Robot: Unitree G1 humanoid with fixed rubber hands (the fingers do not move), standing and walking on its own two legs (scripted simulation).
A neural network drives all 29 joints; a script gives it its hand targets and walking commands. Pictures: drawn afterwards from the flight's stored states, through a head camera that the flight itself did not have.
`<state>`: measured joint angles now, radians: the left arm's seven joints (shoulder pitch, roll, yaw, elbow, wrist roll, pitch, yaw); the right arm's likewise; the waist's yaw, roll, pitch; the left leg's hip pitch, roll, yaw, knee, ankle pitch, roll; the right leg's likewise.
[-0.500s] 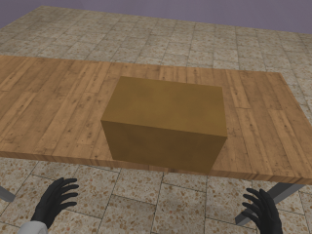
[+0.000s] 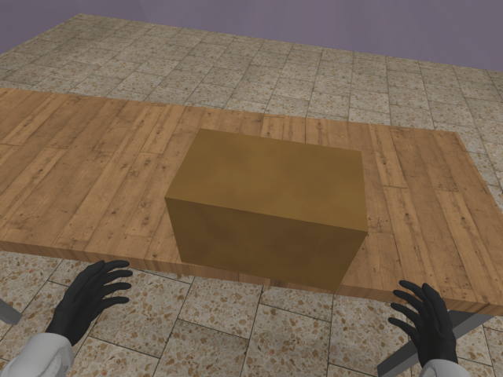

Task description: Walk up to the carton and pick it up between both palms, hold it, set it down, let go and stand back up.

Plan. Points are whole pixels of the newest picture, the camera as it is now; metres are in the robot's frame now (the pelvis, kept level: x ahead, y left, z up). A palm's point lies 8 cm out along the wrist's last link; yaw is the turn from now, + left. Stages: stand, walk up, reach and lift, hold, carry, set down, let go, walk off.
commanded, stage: reach and lift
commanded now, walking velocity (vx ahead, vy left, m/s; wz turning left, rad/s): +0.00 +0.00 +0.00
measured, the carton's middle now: (267, 209) +0.39 +0.03 +0.04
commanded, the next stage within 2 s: none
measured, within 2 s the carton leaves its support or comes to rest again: neither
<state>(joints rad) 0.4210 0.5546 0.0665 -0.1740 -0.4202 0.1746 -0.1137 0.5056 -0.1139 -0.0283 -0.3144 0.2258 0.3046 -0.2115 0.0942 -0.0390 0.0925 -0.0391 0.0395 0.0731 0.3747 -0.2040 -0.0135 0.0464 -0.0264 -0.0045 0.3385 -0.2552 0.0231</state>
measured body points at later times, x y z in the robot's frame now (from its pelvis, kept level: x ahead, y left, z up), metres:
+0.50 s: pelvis +0.00 +0.01 +0.00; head +0.00 +0.02 +0.45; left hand +0.26 +0.29 +0.09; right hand +0.24 -0.21 +0.07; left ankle +0.01 +0.12 -0.74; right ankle -0.03 -0.13 -0.74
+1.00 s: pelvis -0.03 +0.02 +0.00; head -0.01 +0.04 +0.45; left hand +0.35 +0.28 +0.13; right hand +0.30 -0.22 +0.10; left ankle +0.01 +0.12 -0.74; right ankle -0.03 -0.13 -0.74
